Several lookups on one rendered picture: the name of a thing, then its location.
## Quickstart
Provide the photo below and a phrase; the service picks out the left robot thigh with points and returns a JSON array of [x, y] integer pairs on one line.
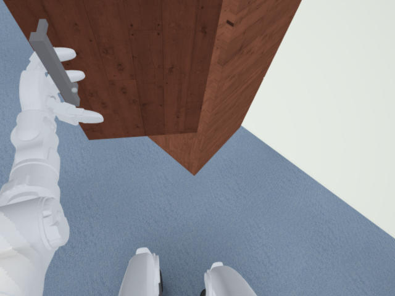
[[141, 276]]

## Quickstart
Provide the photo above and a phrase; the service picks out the cupboard door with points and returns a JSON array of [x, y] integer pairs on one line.
[[146, 62]]

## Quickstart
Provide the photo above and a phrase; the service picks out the handle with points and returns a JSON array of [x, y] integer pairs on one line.
[[47, 55]]

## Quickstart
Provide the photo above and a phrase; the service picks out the left robot hand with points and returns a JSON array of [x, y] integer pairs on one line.
[[35, 90]]

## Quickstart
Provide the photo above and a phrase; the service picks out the left robot upper arm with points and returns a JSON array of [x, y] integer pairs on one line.
[[30, 233]]

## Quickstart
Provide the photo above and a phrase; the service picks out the right robot thigh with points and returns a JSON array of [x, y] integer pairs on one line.
[[225, 281]]

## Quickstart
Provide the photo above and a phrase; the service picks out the robot thigh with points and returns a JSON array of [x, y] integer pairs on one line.
[[225, 281], [141, 276]]

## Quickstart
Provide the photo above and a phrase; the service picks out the left robot forearm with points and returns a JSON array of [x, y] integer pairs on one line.
[[36, 167]]

